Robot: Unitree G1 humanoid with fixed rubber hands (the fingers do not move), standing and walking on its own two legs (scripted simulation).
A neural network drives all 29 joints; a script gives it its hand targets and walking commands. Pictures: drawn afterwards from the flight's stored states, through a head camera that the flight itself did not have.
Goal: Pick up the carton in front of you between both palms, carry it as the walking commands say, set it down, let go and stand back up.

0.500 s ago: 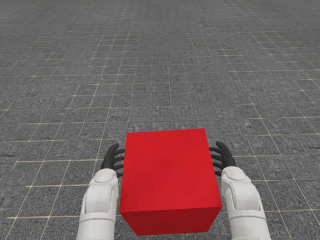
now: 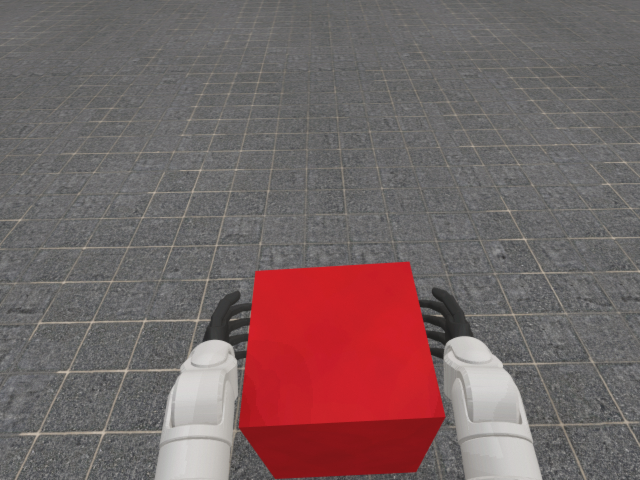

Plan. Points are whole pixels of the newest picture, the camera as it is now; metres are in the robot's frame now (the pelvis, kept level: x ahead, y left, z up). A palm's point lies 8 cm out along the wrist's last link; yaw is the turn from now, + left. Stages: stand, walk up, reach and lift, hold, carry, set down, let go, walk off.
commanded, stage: hold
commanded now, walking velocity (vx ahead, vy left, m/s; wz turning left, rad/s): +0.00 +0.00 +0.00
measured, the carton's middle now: (339, 375) +0.30 +0.00 -0.05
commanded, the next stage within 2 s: set down in 0.08 s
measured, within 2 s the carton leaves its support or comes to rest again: neither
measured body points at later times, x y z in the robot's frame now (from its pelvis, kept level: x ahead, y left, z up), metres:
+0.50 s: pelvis -0.05 -0.03 -0.02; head +0.03 -0.03 +0.42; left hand +0.31 +0.16 -0.03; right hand +0.34 -0.14 -0.03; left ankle -0.02 +0.10 -0.74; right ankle +0.04 -0.13 -0.74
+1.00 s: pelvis -0.06 -0.04 -0.15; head +0.17 -0.03 +0.24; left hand +0.36 +0.15 -0.23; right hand +0.39 -0.15 -0.23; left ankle -0.02 +0.10 -0.74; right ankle +0.04 -0.13 -0.74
